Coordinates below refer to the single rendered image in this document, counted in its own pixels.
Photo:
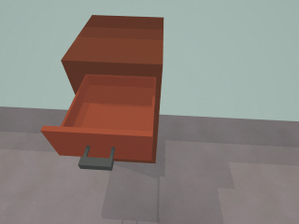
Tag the drawer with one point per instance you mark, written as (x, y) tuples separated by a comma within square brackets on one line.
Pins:
[(108, 111)]

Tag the cabinet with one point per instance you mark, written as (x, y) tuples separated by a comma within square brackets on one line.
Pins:
[(128, 46)]

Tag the handle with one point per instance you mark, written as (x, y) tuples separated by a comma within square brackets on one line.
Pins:
[(92, 163)]

